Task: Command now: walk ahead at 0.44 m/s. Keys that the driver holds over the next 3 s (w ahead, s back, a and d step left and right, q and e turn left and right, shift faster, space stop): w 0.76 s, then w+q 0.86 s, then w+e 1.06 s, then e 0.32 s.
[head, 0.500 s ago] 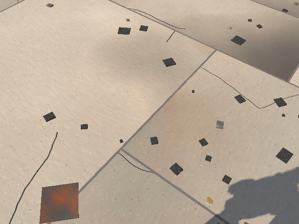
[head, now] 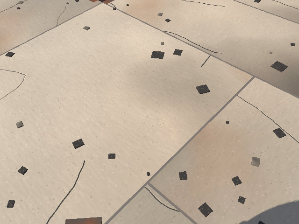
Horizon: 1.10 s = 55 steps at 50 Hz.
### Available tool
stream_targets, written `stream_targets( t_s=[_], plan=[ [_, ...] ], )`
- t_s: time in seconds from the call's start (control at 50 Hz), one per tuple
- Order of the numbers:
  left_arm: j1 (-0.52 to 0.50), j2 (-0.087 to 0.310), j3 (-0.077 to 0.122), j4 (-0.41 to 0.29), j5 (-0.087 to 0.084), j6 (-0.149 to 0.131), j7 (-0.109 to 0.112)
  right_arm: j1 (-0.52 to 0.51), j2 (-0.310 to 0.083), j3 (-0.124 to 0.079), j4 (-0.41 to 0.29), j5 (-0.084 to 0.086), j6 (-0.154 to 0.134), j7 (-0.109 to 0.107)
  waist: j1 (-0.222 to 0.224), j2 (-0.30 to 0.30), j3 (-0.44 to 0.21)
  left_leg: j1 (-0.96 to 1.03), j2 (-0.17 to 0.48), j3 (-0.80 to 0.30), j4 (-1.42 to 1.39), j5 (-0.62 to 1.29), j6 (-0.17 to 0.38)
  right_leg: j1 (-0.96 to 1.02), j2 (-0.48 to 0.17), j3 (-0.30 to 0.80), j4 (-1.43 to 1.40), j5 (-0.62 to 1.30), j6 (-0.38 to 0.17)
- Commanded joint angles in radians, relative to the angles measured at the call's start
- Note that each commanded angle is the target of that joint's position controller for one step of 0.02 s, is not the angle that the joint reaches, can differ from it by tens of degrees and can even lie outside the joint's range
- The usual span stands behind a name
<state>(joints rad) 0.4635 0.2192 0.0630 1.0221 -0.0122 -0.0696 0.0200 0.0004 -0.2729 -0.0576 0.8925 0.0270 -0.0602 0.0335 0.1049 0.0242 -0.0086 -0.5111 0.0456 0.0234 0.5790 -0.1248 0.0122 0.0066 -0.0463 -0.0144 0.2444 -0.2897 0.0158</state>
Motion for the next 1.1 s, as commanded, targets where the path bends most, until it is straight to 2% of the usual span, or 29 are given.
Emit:
stream_targets(
  t_s=[0.02, 0.06, 0.08, 0.1, 0.12, 0.14, 0.16, 0.18, 0.22, 0.26, 0.34, 0.4, 0.48, 0.54, 0.56, 0.58, 0.6, 0.62, 0.64, 0.66, 0.68, 0.7, 0.72, 0.76, 0.78, 0.84, 0.96, 1.06, 1.1],
  plan=[
    [0.009, 0.2, 0.045, -0.019, -0.013, -0.002, -0.002, -0.136, -0.063, -0.003, -0.091, 0.005, -0.018, 0.008, -0.028, -0.181, 0.106, 0.038, -0.023, 0.035, -0.069, -0.006, 0.026, -0.068, -0.227, 0.149, -0.074, 0.151, -0.176],
    [-0.035, 0.199, 0.046, -0.024, -0.016, 0.001, -0.002, 0.013, -0.106, -0.026, -0.047, 0.001, -0.018, 0.001, -0.117, -0.167, 0.042, 0.251, -0.053, 0.054, -0.103, 0.0, 0.062, -0.1, -0.203, 0.1, 0.063, 0.387, -0.141],
    [-0.053, 0.178, 0.038, -0.031, -0.012, 0.001, -0.002, 0.177, -0.153, -0.052, 0.004, 0.002, -0.017, -0.008, -0.19, -0.127, -0.054, 0.466, -0.04, 0.028, -0.107, -0.001, 0.094, -0.167, -0.15, 0.041, 0.254, 0.496, -0.11],
    [-0.059, 0.124, 0.02, -0.066, 0.006, -0.004, -0.001, 0.347, -0.234, -0.075, 0.035, -0.014, -0.015, -0.02, -0.244, 0.039, -0.201, 0.77, 0.17, -0.246, -0.118, -0.08, 0.174, -0.417, -0.072, -0.032, 0.6, 0.311, -0.051],
    [-0.015, 0.027, -0.008, -0.084, 0.003, -0.027, -0.001, 0.417, -0.271, -0.077, 0.059, -0.014, -0.009, -0.013, -0.225, 0.295, -0.3, 0.922, 0.342, -0.668, -0.289, -0.284, 0.292, -0.681, 0.073, 0.012, 0.891, -0.259, -0.014],
    [-0.072, 0.122, 0.019, -0.085, -0.019, -0.045, -0.005, 0.356, -0.194, -0.052, 0.051, -0.012, -0.016, -0.011, -0.221, 0.194, -0.206, 0.835, 0.322, -0.666, -0.327, -0.365, 0.271, -0.783, 0.014, 0.112, 1.035, -0.258, -0.03],
    [-0.127, 0.157, 0.029, -0.1, -0.033, -0.056, -0.009, 0.273, -0.146, -0.037, 0.031, -0.011, -0.023, -0.01, -0.195, 0.151, -0.1, 0.719, 0.291, -0.533, -0.336, -0.31, 0.237, -0.819, -0.035, 0.095, 1.052, -0.168, -0.056],
    [-0.152, 0.151, 0.031, -0.099, -0.029, -0.059, -0.003, 0.208, -0.119, -0.029, 0.015, -0.018, -0.028, -0.007, -0.165, 0.08, -0.05, 0.601, 0.252, -0.435, -0.357, -0.218, 0.218, -0.78, -0.073, 0.077, 1.019, -0.075, -0.063],
    [-0.153, 0.118, 0.036, -0.099, -0.011, -0.044, 0.003, 0.158, -0.069, -0.015, 0.013, -0.033, -0.034, -0.003, -0.114, 0.073, 0.0, 0.442, 0.194, -0.303, -0.405, -0.066, 0.203, -0.685, -0.116, 0.08, 0.932, 0.021, -0.061],
    [-0.159, 0.084, 0.033, -0.107, -0.01, -0.027, 0.002, 0.185, -0.069, -0.014, 0.031, -0.029, -0.038, -0.009, -0.094, 0.068, 0.02, 0.39, 0.185, -0.246, -0.438, 0.027, 0.214, -0.663, -0.124, 0.071, 0.862, 0.043, -0.048],
    [-0.311, 0.077, 0.026, -0.165, 0.006, -0.02, -0.006, 0.244, -0.114, -0.022, 0.054, -0.027, -0.037, -0.033, -0.111, 0.03, 0.066, 0.374, 0.166, -0.156, -0.467, 0.148, 0.212, -0.71, -0.108, 0.051, 0.601, 0.228, -0.016],
    [-0.435, 0.063, 0.009, -0.197, 0.0, -0.023, -0.025, 0.292, -0.13, -0.024, 0.067, -0.019, -0.036, -0.04, -0.145, 0.028, 0.088, 0.352, 0.138, -0.091, -0.485, 0.144, 0.19, -0.631, -0.063, 0.008, 0.41, 0.369, -0.019],
    [-0.54, 0.083, 0.001, -0.237, -0.008, -0.025, -0.047, 0.376, -0.14, -0.029, 0.106, -0.005, -0.024, -0.044, -0.167, 0.019, 0.11, 0.483, 0.189, -0.088, -0.448, 0.155, 0.178, -0.635, -0.043, 0.023, 0.3, 0.374, -0.044],
    [-0.517, 0.126, 0.012, -0.245, -0.009, -0.028, -0.059, 0.375, -0.162, -0.039, 0.111, -0.006, -0.007, -0.046, -0.127, 0.039, 0.071, 0.585, 0.221, -0.085, -0.348, 0.355, 0.151, -0.559, -0.011, 0.007, 0.265, 0.261, -0.081],
    [-0.447, 0.154, 0.026, -0.229, -0.008, -0.029, -0.058, 0.362, -0.168, -0.041, 0.107, -0.007, -0.001, -0.047, -0.083, 0.056, 0.019, 0.593, 0.207, -0.067, -0.252, 0.528, 0.137, -0.446, 0.022, -0.023, 0.26, 0.231, -0.1],
    [-0.286, 0.194, 0.05, -0.178, -0.007, -0.027, -0.053, 0.354, -0.149, -0.033, 0.103, -0.011, 0.006, -0.047, -0.007, 0.051, -0.073, 0.547, 0.157, -0.029, -0.064, 0.623, 0.111, -0.233, 0.05, -0.046, 0.252, 0.231, -0.129],
    [-0.098, 0.263, 0.071, -0.136, 0.004, -0.025, -0.044, 0.367, -0.114, -0.016, 0.081, -0.027, 0.009, -0.048, 0.051, -0.029, -0.218, 0.343, 0.1, 0.009, 0.237, 0.402, 0.078, 0.085, -0.098, 0.122, 0.288, 0.232, -0.189],
    [-0.021, 0.34, 0.086, -0.107, 0.005, -0.021, -0.048, 0.5, 0.03, 0.026, 0.074, -0.029, -0.013, -0.034, -0.019, -0.299, -0.368, -0.056, -0.096, 0.002, 0.613, -0.261, 0.009, 0.426, -0.34, 0.625, 0.172, 0.0, -0.364],
    [-0.032, 0.238, 0.055, -0.113, -0.002, -0.021, -0.048, 0.431, -0.062, 0.007, 0.082, -0.006, -0.039, -0.029, 0.017, -0.236, -0.364, -0.173, -0.079, -0.137, 0.741, -0.445, 0.024, 0.415, -0.335, 0.75, 0.058, -0.113, -0.346],
    [-0.131, 0.2, 0.041, -0.13, -0.003, -0.026, -0.045, 0.327, -0.126, -0.011, 0.046, 0.021, -0.057, -0.026, 0.004, -0.197, -0.203, -0.25, -0.024, -0.129, 0.765, -0.378, 0.044, 0.285, -0.302, 0.598, 0.042, -0.077, -0.294],
    [-0.213, 0.174, 0.031, -0.151, 0.006, -0.03, -0.043, 0.268, -0.126, -0.011, 0.034, 0.022, -0.064, -0.032, -0.024, -0.11, -0.122, -0.222, 0.031, -0.105, 0.723, -0.284, 0.049, 0.136, -0.265, 0.476, 0.02, 0.024, -0.268],
    [-0.267, 0.139, 0.021, -0.155, 0.016, -0.033, -0.047, 0.231, -0.119, -0.018, 0.034, 0.003, -0.058, -0.04, -0.053, -0.055, -0.044, -0.178, 0.064, -0.092, 0.653, -0.221, 0.051, -0.006, -0.218, 0.372, -0.012, 0.131, -0.24],
    [-0.293, 0.131, 0.017, -0.154, 0.027, -0.039, -0.046, 0.27, -0.102, -0.021, 0.039, -0.001, -0.046, -0.042, -0.097, -0.11, -0.046, -0.108, 0.093, -0.105, 0.611, -0.179, 0.047, -0.081, -0.207, 0.324, -0.037, 0.175, -0.242],
    [-0.285, 0.121, 0.014, -0.142, 0.019, -0.044, -0.05, 0.295, -0.064, -0.019, 0.048, -0.006, -0.022, -0.042, -0.12, -0.1, -0.025, -0.056, 0.107, -0.099, 0.543, -0.163, 0.035, -0.157, -0.186, 0.266, -0.087, 0.196, -0.25],
    [-0.278, 0.136, 0.018, -0.134, 0.019, -0.046, -0.045, 0.284, -0.052, -0.017, 0.047, -0.004, -0.012, -0.043, -0.127, -0.09, -0.009, -0.07, 0.113, -0.093, 0.513, -0.142, 0.028, -0.175, -0.186, 0.232, -0.111, 0.196, -0.251],
    [-0.234, 0.171, 0.027, -0.112, 0.026, -0.049, -0.025, 0.19, -0.057, -0.02, 0.017, -0.01, 0.001, -0.041, -0.108, -0.069, 0.038, -0.173, 0.118, -0.107, 0.377, 0.015, 0.006, -0.16, -0.194, 0.151, -0.154, 0.229, -0.244],
    [-0.178, 0.182, 0.024, -0.085, 0.019, -0.045, -0.005, 0.025, -0.034, -0.01, -0.041, -0.009, -0.007, -0.015, -0.055, -0.065, 0.082, -0.14, 0.062, -0.054, 0.102, 0.261, 0.014, -0.114, -0.164, -0.044, -0.177, 0.272, -0.185],
    [-0.126, 0.199, 0.033, -0.059, 0.007, -0.012, -0.002, -0.068, -0.037, -0.003, -0.112, -0.007, -0.005, 0.017, -0.034, -0.063, 0.111, -0.201, 0.037, -0.011, 0.014, 0.124, 0.054, 0.093, -0.231, -0.103, -0.076, 0.419, -0.163],
    [-0.153, 0.229, 0.042, -0.073, 0.002, 0.003, 0.006, -0.032, -0.066, -0.016, -0.128, -0.008, -0.004, 0.029, -0.072, -0.096, 0.07, -0.111, -0.012, 0.049, 0.013, 0.01, 0.086, 0.129, -0.24, -0.134, 0.045, 0.741, -0.141]
  ],
)
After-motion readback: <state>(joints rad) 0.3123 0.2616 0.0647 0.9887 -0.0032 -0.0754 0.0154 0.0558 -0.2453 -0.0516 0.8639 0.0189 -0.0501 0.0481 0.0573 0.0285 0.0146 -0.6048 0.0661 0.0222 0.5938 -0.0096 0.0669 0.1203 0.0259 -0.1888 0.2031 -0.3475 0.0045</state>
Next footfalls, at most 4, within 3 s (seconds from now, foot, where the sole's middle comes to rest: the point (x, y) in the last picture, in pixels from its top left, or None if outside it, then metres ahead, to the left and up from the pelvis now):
0.08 left None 0.18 0.14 -0.78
0.60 right None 0.51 -0.10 -0.78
1.16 left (146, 163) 0.79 0.16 -0.78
1.64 right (169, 113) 1.13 0.07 -0.78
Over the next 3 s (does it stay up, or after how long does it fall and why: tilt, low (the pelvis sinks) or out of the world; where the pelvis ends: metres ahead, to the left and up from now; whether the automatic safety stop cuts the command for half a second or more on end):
stays up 1.60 0.27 -0.02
